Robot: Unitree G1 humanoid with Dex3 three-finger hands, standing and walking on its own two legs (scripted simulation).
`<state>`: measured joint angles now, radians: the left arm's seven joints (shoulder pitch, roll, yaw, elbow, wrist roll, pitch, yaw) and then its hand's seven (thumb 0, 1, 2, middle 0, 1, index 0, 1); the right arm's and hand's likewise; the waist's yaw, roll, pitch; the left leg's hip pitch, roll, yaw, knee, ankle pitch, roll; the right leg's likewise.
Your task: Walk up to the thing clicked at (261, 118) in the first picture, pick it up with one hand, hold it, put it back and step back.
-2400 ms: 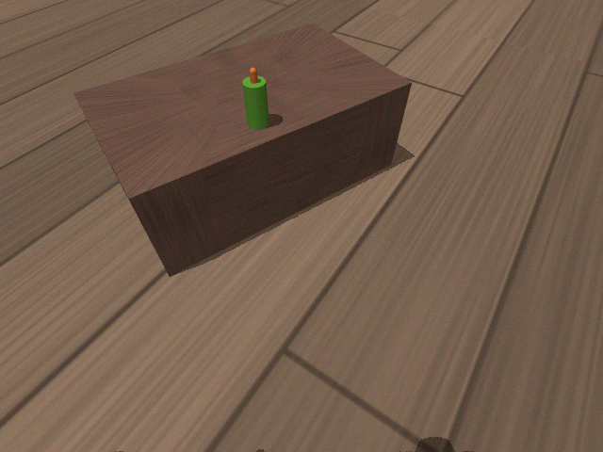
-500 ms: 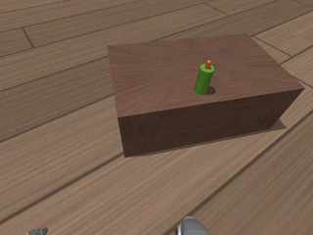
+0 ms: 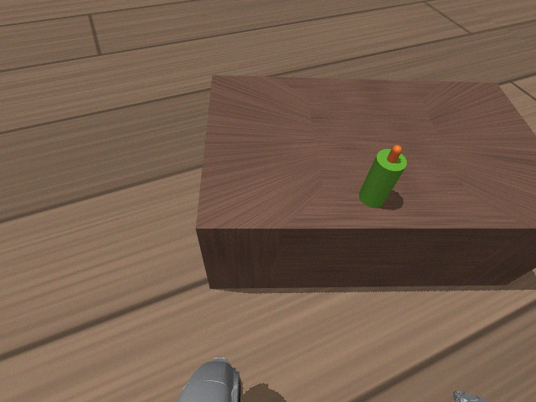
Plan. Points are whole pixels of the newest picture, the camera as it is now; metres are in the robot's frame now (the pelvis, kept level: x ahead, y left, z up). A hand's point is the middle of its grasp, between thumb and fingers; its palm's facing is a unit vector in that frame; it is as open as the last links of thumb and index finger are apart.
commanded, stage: walk up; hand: right
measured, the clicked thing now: (383, 174) +0.70 -0.27 -0.20
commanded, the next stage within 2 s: none
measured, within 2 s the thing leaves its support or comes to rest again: neither
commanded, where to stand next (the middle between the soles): +0.26 -0.09 m, yaw +5 degrees
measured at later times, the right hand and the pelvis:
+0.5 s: hand (512, 389) +0.18 -0.40 -0.15, palm faces -0.05 +0.90 -0.43, open 7.4 cm; pelvis +0.14 -0.10 -0.01, yaw +2 degrees
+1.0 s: hand (472, 318) +0.30 -0.36 -0.14, palm faces -0.17 +0.90 -0.39, open 7.4 cm; pelvis +0.17 -0.11 -0.01, yaw +8 degrees
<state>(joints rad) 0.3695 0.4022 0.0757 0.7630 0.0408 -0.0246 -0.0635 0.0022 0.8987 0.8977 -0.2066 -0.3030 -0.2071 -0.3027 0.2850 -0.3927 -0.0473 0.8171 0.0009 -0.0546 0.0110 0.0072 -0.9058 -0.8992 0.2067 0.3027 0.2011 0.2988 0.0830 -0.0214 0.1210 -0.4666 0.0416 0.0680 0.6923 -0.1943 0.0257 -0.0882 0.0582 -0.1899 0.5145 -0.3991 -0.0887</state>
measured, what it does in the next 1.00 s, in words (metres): walks ahead: left foot, then right foot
